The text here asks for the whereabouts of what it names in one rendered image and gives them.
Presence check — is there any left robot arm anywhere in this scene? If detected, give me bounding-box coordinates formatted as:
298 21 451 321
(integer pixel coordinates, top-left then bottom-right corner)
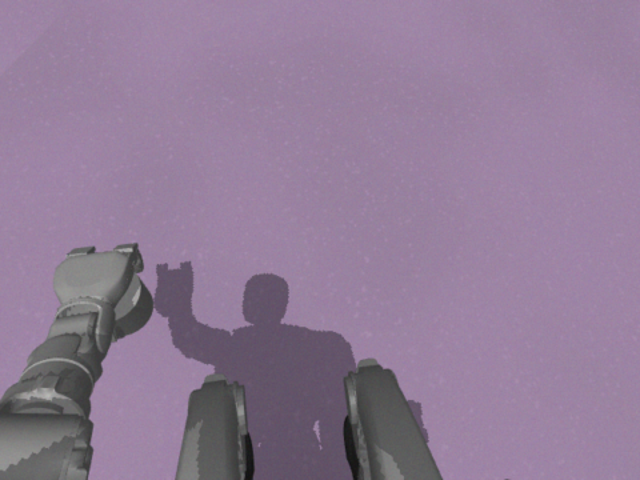
0 297 116 480

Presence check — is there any left robot hand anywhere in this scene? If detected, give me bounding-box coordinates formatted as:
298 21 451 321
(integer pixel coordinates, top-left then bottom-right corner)
53 243 144 343

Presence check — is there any can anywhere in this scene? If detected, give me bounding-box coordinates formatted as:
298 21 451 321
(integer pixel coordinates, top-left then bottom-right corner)
114 271 153 336

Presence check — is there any right robot foot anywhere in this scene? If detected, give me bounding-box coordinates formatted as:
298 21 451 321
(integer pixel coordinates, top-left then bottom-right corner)
344 415 361 480

